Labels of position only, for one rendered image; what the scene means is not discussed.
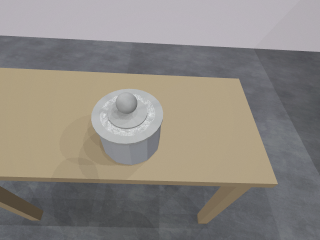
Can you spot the table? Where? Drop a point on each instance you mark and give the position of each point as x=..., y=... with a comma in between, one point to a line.
x=208, y=136

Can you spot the lid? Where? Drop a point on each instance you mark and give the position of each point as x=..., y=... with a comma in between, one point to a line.
x=133, y=128

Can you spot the pot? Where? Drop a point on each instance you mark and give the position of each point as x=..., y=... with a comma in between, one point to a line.
x=132, y=154

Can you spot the knob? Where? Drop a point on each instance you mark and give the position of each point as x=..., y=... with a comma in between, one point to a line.
x=126, y=103

